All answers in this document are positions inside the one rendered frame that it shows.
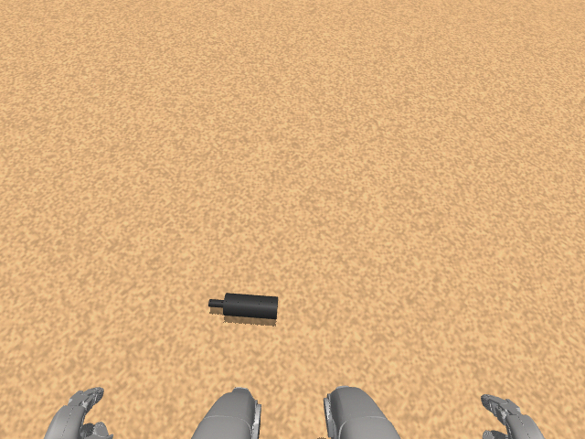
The bottle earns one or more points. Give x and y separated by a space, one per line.
247 305

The right robot hand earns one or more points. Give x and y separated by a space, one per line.
518 426

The left robot hand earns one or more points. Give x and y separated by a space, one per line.
67 423

